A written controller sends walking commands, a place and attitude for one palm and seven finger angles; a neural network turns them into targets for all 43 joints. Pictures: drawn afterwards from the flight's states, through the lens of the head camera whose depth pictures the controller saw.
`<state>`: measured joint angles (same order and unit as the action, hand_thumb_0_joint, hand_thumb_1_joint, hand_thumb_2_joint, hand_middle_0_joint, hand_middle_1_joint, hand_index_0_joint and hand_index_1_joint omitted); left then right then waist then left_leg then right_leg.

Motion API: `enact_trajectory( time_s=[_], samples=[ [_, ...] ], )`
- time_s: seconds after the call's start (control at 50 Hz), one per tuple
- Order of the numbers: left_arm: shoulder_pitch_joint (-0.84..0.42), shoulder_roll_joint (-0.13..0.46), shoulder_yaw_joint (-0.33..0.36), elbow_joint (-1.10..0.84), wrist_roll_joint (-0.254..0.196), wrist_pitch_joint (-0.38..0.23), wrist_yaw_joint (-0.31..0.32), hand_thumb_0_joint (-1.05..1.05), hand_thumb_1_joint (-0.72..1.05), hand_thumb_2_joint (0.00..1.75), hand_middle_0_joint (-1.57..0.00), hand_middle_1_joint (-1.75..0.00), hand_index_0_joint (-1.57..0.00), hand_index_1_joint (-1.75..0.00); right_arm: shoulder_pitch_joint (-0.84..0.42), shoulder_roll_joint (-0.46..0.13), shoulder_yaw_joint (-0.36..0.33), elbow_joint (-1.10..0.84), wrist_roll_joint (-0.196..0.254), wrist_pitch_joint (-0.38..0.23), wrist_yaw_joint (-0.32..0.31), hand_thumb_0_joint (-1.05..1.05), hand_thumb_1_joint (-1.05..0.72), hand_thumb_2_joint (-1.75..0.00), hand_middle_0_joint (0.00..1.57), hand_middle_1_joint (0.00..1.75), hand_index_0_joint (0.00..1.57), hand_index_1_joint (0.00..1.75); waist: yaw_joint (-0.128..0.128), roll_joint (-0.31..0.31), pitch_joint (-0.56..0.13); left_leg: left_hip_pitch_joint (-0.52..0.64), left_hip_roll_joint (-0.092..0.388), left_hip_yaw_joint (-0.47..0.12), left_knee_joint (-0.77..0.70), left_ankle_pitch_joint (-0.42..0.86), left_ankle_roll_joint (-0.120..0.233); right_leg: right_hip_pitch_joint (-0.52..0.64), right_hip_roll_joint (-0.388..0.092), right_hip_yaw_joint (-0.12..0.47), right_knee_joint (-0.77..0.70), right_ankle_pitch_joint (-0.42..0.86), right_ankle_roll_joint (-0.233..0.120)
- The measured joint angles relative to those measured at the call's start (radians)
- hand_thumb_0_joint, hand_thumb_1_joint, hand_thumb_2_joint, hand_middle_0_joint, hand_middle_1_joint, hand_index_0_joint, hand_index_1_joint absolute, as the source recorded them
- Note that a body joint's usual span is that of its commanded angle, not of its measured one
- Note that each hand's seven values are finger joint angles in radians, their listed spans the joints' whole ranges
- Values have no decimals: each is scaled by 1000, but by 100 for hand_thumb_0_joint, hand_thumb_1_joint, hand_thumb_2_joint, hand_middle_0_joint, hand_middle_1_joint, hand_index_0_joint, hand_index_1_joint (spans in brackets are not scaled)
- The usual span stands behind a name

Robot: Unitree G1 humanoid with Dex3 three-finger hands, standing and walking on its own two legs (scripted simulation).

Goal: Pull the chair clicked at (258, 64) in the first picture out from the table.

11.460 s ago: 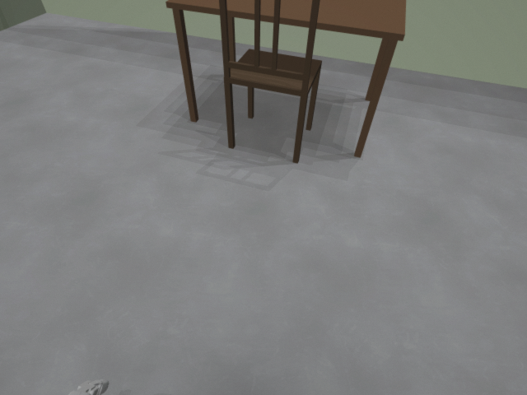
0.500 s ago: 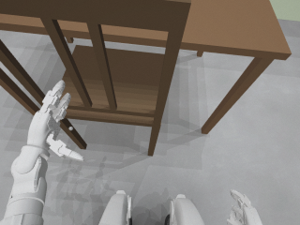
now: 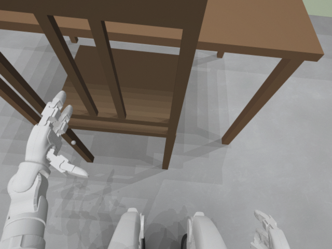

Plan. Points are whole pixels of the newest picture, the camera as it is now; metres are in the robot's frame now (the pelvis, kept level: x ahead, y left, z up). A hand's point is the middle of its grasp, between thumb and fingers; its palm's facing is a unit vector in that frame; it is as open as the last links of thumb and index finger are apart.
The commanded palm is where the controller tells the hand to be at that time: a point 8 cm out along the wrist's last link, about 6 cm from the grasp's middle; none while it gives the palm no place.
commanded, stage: aim the fingers beside a spindle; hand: left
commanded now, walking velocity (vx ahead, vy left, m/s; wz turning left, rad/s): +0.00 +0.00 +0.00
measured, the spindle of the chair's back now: (76, 78) +0.49 +0.24 +0.06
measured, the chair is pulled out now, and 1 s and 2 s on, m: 0.00 0.00 0.00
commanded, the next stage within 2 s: none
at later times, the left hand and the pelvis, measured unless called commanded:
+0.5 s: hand (72, 137) +0.36 +0.23 +0.02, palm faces -0.07 -1.00 -0.04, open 16.9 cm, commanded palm +0.34 +0.27 +0.02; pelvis +0.00 +0.00 +0.00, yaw +0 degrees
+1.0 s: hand (71, 141) +0.34 +0.22 +0.02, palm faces -0.10 -0.99 -0.06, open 16.9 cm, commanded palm +0.34 +0.27 +0.03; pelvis +0.00 +0.01 +0.00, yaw +0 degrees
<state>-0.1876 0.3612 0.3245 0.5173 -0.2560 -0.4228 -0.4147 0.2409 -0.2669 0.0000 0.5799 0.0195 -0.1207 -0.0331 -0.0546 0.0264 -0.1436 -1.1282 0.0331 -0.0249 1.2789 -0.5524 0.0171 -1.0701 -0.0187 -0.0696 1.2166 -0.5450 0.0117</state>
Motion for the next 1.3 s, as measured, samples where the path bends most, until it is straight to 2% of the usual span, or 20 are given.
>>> enact_trajectory(
  time_s=[0.1, 0.26, 0.36, 0.42, 0.58, 0.7, 0.88, 0.98, 1.04, 1.14, 1.22, 1.3],
  samples=[
    [4, -6, -14, -56, -2, -25, -4, -1, -49, 30, -6, -8, -6, -8, -9, 0, -2, 10, -2, -6, -2, 1, -91, -90, 20, 30, 20, 30, 0, -1, 1, 15, 1, -1, -10, 2, -1, 16, 2, -1, -12, 4, 0],
    [-48, 35, 33, 77, -4, 33, -11, -1, -49, 30, -6, -8, -7, -8, -8, -3, 8, -15, 3, 8, 3, 1, -91, -90, 20, 30, 20, 30, -10, -1, -9, -4, 4, 3, 1, 0, -1, -8, 4, 4, 3, 1, -1],
    [12, 10, 12, -35, -16, -3, -19, -1, -49, 30, -6, -8, -6, -7, 4, -1, -3, -7, 0, -3, 3, 1, -91, -90, 20, 30, 20, 30, 0, 3, 5, 3, 4, 2, -3, -1, 1, 3, 5, 3, -7, 4, 1],
    [8, -2, -4, -43, -15, -18, -21, -1, -49, 30, -6, -8, -6, -8, 7, 0, 2, 11, -1, -6, 0, 1, -91, -90, 20, 30, 20, 30, 4, 4, -5, 8, 1, 1, -9, 1, 2, 9, 2, 1, -14, 5, 3],
    [-54, 28, 30, 68, 3, 26, -11, -1, -49, 30, -6, -8, -7, -8, -2, 3, 10, 0, -1, 3, 1, 1, -91, -90, 20, 30, 20, 30, -14, 0, -6, -18, 3, 3, 12, -4, 3, -19, 4, 5, 8, 1, 3],
    [2, 6, 8, -47, -12, -6, -14, -1, -49, 30, -6, -8, -6, -8, 8, 5, 2, 5, -4, -4, 4, 1, -91, -90, 20, 30, 20, 30, -5, 4, -1, 4, 4, 7, -7, 0, 6, 3, 5, 9, -15, 9, 8],
    [-10, 21, 22, 46, -9, 24, -9, -1, -49, 30, -6, -8, -6, -8, 8, 2, 8, -7, 0, 4, 7, 1, -91, -90, 20, 30, 20, 30, -8, 1, -16, -4, 1, 6, -1, -1, 8, -3, 2, 7, -8, 5, 8],
    [20, -4, -6, -42, -8, -13, -12, -1, -49, 30, -6, -8, -6, -7, 1, 0, 1, 2, -6, -10, 2, 1, -91, -90, 20, 30, 20, 30, 0, 2, -2, -1, 1, 1, 2, -1, 8, 5, 2, 3, -11, 7, 9],
    [-8, -2, -10, -28, -3, -24, -8, -1, -50, 30, -6, -8, -6, -8, -4, 2, 6, 11, -6, -9, -2, 1, -91, -90, 20, 30, 20, 30, 0, 0, -6, 0, -2, -1, 1, 0, 8, 6, 0, 1, -11, 7, 9],
    [-66, 23, 14, 60, 1, 15, -4, -1, -49, 30, -6, -8, -7, -8, -10, 4, 14, 4, -4, 3, 1, 1, -91, -90, 20, 30, 20, 30, -8, -1, -13, -14, -1, 1, 8, 0, 7, -10, 0, 3, 0, 5, 7],
    [-28, 18, 8, 16, -4, 29, -5, -1, -49, 30, -6, -8, -6, -8, -4, 5, 6, -9, -2, 5, 8, 1, -91, -90, 20, 30, 20, 30, -9, 6, -5, -11, 2, 4, 6, -1, 7, -9, 4, 6, -4, 7, 8],
    [31, -7, -13, -59, -9, 3, -5, -1, -49, 30, -6, -8, -6, -8, 7, 6, 4, -6, -4, 2, 10, 1, -91, -90, 20, 30, 20, 30, -2, 9, -7, 11, 3, 9, -11, 1, 9, 10, 5, 11, -21, 11, 10]
  ],
)
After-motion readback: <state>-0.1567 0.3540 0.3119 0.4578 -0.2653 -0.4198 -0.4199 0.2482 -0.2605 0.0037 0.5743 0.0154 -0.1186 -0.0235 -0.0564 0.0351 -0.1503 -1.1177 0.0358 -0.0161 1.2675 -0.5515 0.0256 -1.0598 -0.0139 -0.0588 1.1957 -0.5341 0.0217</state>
